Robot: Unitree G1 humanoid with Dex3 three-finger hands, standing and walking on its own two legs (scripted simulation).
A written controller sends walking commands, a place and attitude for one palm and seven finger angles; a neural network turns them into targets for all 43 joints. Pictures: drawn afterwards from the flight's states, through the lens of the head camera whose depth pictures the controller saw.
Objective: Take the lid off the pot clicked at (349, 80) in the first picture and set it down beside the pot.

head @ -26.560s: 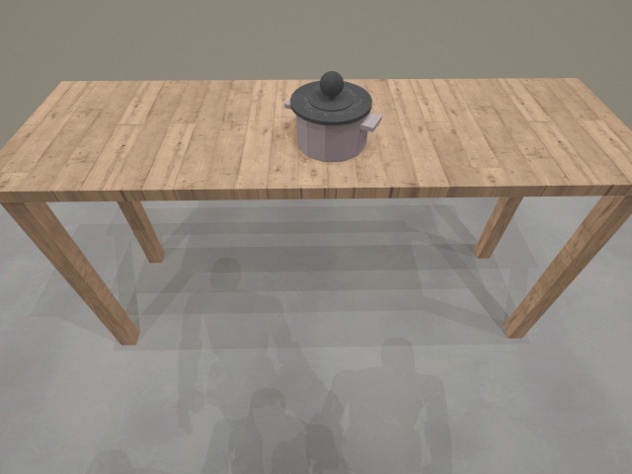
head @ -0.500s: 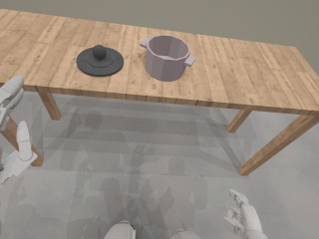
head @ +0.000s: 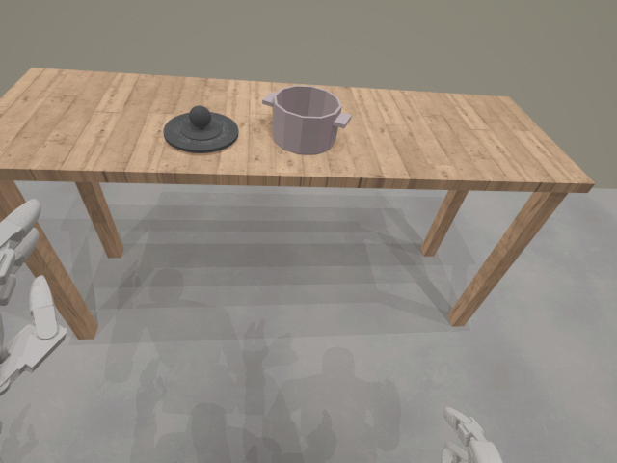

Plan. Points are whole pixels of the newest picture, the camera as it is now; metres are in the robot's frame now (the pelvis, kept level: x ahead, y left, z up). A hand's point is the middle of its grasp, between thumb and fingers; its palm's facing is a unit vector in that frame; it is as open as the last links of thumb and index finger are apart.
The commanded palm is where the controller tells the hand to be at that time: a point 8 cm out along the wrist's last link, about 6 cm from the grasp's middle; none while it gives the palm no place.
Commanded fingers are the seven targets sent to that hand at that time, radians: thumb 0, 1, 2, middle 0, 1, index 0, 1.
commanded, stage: stop stepping back and stand still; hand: left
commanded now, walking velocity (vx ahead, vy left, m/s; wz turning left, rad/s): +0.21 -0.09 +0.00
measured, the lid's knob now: (200, 116) +0.82 +0.26 +0.02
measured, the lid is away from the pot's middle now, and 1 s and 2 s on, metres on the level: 0.25 0.25 0.25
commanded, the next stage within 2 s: let the arm hang, fingers relaxed in 0.56 s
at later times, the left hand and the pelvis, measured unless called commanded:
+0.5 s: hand out of the picture +0.12 +0.26 -0.10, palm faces +0.06 -0.96 -0.27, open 7.4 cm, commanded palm none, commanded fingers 0.00 0.90 0.90 -0.20 -0.30 -0.20 -0.30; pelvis -0.04 +0.03 +0.00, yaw +2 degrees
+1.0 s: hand out of the picture -0.03 +0.21 -0.17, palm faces +0.01 -0.98 -0.18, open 7.3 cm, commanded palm none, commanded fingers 0.00 0.90 0.90 -0.20 -0.30 -0.20 -0.30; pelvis -0.01 +0.03 +0.01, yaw +3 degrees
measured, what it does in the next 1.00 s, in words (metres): steps on the spot: right foot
